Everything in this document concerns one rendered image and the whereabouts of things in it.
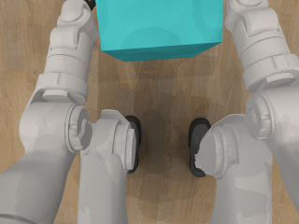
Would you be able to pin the robot left upper arm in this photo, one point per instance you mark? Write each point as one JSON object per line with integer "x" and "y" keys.
{"x": 52, "y": 133}

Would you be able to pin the robot right thigh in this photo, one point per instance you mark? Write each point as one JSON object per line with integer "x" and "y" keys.
{"x": 244, "y": 192}

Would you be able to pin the robot left forearm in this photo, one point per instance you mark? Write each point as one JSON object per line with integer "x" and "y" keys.
{"x": 68, "y": 60}

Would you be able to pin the carton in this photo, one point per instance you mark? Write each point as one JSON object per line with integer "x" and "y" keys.
{"x": 146, "y": 30}

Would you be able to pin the robot right upper arm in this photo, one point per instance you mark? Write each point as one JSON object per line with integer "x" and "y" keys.
{"x": 272, "y": 115}

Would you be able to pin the robot right shin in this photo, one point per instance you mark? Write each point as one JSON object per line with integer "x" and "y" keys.
{"x": 200, "y": 157}

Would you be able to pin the robot right forearm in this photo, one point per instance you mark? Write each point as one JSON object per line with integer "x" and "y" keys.
{"x": 261, "y": 45}

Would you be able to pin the robot left hand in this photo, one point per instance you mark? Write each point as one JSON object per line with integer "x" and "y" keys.
{"x": 91, "y": 4}

